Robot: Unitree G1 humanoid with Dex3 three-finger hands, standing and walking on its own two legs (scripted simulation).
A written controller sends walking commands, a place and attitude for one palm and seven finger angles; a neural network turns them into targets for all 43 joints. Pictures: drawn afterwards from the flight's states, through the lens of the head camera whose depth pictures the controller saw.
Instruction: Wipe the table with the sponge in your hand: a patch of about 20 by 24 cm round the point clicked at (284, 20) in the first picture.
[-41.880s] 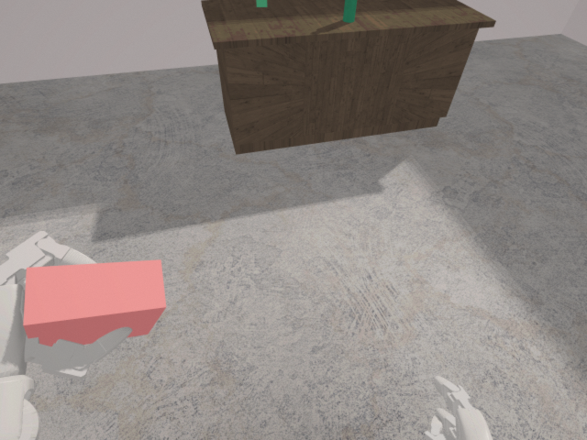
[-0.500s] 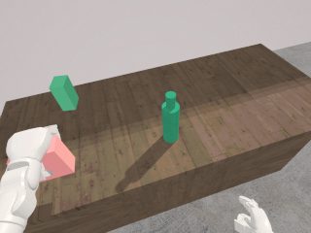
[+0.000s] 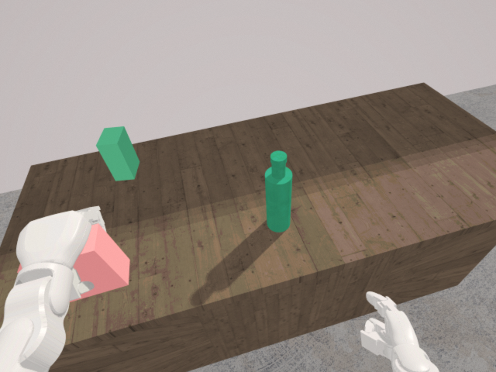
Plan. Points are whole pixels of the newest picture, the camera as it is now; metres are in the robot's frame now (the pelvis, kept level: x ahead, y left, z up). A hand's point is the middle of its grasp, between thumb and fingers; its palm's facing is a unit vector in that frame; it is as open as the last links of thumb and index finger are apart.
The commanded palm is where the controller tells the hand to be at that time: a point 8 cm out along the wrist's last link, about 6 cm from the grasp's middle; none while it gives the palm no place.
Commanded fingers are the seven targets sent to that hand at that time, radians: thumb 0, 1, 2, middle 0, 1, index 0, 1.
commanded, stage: bring the sponge back beside the body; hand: left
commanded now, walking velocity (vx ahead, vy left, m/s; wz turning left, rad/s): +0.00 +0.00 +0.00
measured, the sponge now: (86, 270) +0.23 +0.32 +0.05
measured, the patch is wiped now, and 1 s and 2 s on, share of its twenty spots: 1.00 1.00 1.00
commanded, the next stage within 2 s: step back with the hand held close in 0.90 s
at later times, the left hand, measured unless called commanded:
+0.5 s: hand (78, 280) +0.19 +0.28 +0.10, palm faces +0.06 -0.08 -0.99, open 9.6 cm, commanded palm +0.15 +0.27 +0.18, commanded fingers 0.00 0.10 1.30 -1.20 -1.60 -1.20 -1.60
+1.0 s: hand (82, 291) +0.17 +0.26 +0.10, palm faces +0.07 -0.09 -0.99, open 9.6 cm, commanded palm +0.14 +0.26 +0.17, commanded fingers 0.00 0.10 1.30 -1.20 -1.60 -1.20 -1.60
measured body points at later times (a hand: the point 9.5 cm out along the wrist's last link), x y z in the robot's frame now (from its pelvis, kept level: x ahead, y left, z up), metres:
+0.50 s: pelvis -0.01 -0.01 +0.00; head -0.03 -0.05 +0.45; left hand +0.18 +0.28 +0.16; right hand +0.24 -0.20 -0.08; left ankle +0.01 +0.10 -0.74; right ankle -0.02 -0.11 -0.74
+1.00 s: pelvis -0.03 -0.02 +0.00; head -0.06 -0.06 +0.45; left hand +0.16 +0.26 +0.16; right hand +0.23 -0.21 -0.07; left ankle +0.01 +0.10 -0.74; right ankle -0.02 -0.11 -0.74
